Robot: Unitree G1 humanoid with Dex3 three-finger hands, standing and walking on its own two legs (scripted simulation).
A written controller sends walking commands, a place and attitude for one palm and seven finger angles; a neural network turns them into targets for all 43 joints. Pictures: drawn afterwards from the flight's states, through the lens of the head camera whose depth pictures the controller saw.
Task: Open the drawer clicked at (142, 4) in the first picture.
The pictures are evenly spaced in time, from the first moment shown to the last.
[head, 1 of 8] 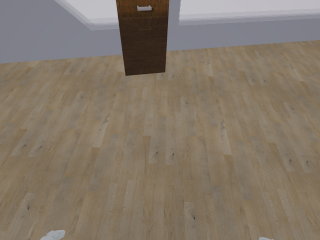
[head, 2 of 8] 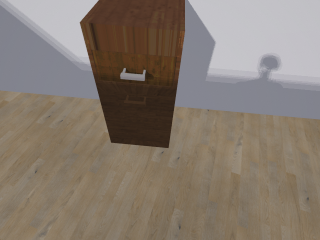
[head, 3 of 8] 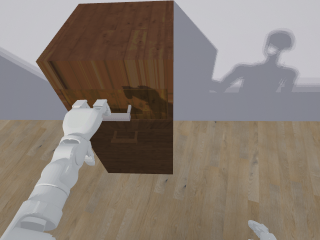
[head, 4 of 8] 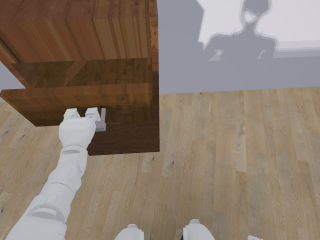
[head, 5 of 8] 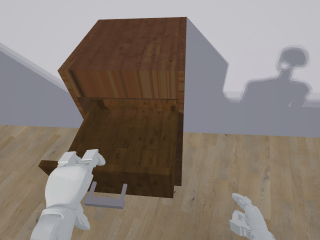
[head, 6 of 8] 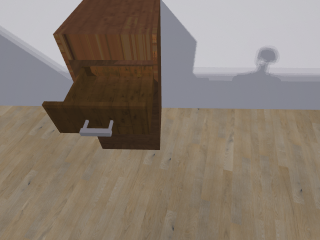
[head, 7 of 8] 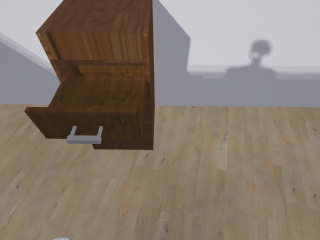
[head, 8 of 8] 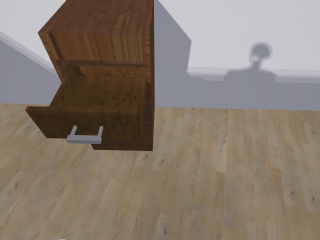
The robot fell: no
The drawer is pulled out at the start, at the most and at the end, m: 0.00 0.30 0.30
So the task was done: yes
